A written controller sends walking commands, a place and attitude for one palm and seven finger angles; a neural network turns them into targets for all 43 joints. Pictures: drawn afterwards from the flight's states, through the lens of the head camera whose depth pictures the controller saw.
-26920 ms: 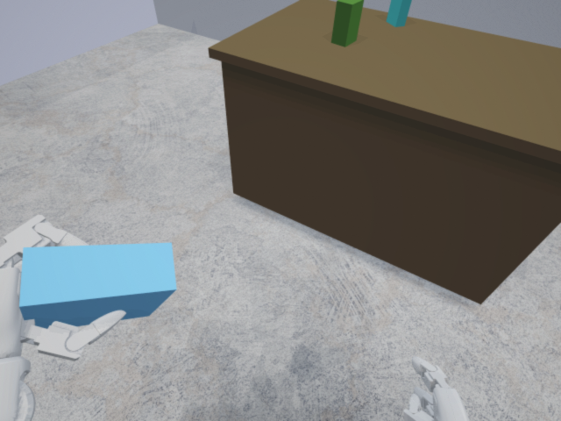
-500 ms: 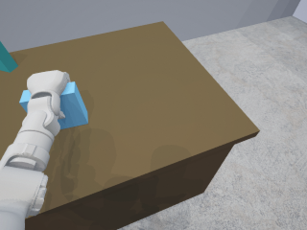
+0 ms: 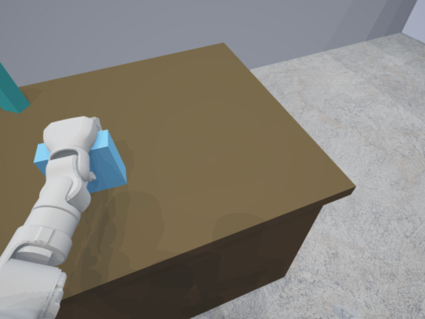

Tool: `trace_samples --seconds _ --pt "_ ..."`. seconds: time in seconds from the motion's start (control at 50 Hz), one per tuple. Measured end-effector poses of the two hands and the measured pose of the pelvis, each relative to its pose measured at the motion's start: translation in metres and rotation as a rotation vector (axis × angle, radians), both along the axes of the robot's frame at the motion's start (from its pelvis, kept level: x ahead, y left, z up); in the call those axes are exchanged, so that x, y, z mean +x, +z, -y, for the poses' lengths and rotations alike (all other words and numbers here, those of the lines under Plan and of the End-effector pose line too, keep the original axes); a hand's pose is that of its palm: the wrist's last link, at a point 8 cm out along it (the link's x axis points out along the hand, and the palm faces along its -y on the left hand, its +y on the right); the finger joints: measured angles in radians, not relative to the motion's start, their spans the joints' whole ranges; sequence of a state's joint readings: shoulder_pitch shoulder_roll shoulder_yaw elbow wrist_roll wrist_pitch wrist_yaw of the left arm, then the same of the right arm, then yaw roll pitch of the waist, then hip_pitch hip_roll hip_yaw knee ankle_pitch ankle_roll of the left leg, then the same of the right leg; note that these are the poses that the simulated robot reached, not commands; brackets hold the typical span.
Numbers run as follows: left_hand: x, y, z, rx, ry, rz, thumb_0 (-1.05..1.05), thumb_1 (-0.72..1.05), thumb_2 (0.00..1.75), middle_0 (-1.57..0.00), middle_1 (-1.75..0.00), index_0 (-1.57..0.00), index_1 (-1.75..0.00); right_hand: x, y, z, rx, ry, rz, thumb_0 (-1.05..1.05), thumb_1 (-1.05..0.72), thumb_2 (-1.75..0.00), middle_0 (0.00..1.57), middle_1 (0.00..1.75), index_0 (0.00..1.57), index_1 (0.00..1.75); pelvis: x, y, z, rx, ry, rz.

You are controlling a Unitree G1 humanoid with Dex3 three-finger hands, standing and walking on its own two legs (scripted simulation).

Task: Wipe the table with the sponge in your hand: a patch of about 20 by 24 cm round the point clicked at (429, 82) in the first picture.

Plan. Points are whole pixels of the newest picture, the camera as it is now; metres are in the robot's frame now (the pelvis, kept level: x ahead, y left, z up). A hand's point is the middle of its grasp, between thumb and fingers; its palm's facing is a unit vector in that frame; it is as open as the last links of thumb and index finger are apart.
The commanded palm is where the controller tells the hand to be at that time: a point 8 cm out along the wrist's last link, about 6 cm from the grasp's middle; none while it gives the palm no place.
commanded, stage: wipe back along the middle lane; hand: left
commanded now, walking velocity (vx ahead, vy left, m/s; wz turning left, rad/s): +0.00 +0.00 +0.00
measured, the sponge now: (89, 172) +0.39 +0.30 +0.05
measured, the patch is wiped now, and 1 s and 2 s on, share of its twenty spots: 0.40 0.70 0.75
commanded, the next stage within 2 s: slide across to the third lane in 0.98 s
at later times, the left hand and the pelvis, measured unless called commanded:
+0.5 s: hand (89, 174) +0.35 +0.26 +0.10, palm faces +0.06 -0.03 -1.00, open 9.6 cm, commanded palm +0.30 +0.24 +0.13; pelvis +0.00 +0.01 +0.00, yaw +1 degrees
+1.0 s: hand (94, 197) +0.30 +0.23 +0.10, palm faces +0.08 -0.06 -1.00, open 9.6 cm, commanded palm +0.25 +0.22 +0.13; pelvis -0.01 -0.01 +0.00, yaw -1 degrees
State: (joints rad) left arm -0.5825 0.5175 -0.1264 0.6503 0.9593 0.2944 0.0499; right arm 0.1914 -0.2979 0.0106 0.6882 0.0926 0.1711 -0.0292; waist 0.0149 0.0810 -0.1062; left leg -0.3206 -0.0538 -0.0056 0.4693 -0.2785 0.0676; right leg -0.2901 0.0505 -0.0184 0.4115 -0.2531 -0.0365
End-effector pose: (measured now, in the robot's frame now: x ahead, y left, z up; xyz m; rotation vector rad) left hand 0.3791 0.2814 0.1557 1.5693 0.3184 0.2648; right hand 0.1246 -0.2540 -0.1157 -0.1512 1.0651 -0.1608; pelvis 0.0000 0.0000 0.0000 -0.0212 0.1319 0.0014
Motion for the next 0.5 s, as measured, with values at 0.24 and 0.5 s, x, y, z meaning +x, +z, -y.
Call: trace_samples --seconds 0.24,0.5 --pt "-0.023 0.001 0.013 -0.012 -0.019 0.050 0.01 -0.45 1.10 -0.71 -1.45 -0.72 -1.49 0.045 0.009 -0.022 0.047 0.065 0.103 0.01 -0.91 -0.90 0.20 0.30 0.20 0.30 0.005 0.000 -0.007 0.001 0.007 0.023" --pt "-0.056 0.000 0.030 -0.044 -0.008 0.101 0.03 -0.45 1.09 -0.68 -1.46 -0.73 -1.46 0.079 0.021 -0.051 0.107 0.149 0.205 0.01 -0.91 -0.90 0.20 0.30 0.20 0.30 0.002 0.000 -0.008 0.005 0.008 0.054"
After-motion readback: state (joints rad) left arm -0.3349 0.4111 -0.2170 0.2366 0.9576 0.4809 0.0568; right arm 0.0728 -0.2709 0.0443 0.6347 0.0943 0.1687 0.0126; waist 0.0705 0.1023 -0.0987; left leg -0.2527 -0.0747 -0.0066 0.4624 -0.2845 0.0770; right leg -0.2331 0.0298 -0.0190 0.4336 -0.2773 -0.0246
